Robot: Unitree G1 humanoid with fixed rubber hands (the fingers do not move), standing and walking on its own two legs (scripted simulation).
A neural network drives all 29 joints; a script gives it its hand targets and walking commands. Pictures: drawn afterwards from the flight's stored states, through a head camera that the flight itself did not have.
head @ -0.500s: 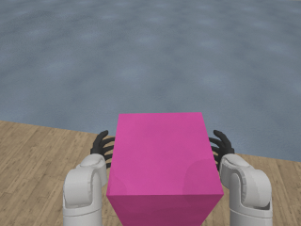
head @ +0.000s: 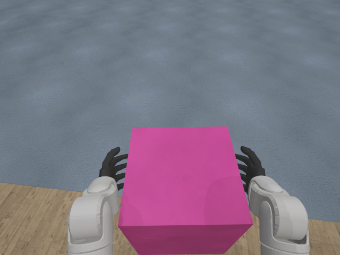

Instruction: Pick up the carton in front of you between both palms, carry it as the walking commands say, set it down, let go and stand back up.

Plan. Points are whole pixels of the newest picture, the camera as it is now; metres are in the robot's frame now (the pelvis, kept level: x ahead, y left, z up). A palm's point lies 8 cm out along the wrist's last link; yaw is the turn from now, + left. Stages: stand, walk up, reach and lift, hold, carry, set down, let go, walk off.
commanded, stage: carry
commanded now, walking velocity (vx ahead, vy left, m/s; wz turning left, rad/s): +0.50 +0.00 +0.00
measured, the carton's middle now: (180, 194) +0.27 +0.00 +0.02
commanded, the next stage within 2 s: none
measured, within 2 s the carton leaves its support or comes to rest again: neither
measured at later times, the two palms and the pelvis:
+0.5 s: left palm (130, 71) +0.68 +0.15 +0.12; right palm (218, 68) +0.67 -0.15 +0.12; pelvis +0.32 +0.01 -0.01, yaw -1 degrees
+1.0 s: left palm (143, 37) +1.03 +0.14 +0.09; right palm (207, 37) +1.02 -0.16 +0.09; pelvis +0.66 +0.00 -0.04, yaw +1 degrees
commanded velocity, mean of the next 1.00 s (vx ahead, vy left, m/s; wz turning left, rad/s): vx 0.50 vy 0.00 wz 0.00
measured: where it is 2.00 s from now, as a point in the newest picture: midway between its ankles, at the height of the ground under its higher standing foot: (177, 133)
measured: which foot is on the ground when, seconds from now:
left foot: down 0.00-0.04, up 0.06-0.48, down 0.50-0.98, up 1.00-1.00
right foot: up 0.00-0.00, down 0.02-0.50, up 0.52-0.98, down 1.00-1.00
